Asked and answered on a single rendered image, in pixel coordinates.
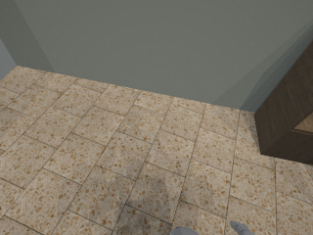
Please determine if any right robot hand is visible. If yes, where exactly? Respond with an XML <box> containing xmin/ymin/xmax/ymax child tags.
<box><xmin>230</xmin><ymin>220</ymin><xmax>255</xmax><ymax>235</ymax></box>

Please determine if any cupboard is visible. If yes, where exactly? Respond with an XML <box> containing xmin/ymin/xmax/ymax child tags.
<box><xmin>253</xmin><ymin>40</ymin><xmax>313</xmax><ymax>165</ymax></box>

